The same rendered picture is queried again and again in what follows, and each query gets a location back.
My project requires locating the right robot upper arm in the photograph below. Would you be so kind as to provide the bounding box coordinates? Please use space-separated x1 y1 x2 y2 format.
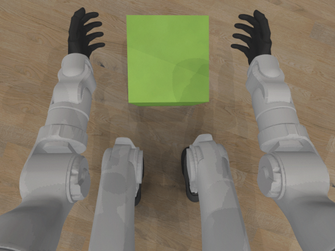
257 151 335 251

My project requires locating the left robot upper arm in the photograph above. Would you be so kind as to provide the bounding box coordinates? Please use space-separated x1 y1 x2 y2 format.
0 153 91 251

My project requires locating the robot left thigh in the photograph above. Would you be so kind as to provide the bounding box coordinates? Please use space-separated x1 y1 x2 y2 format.
88 144 143 251

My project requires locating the carton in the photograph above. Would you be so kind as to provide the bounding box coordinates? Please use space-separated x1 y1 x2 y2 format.
126 15 209 106

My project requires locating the robot right forearm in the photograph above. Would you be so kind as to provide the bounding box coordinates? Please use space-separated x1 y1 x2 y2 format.
245 54 330 190

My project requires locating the robot left forearm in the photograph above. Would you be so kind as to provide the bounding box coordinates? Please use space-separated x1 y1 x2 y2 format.
19 53 97 197

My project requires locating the robot right hand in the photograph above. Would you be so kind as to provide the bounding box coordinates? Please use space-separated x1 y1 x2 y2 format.
231 10 272 65

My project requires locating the robot left hand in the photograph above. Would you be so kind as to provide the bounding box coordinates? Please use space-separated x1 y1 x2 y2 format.
68 7 105 59

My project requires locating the right robot shin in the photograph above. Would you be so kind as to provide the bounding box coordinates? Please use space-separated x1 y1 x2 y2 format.
189 134 229 192

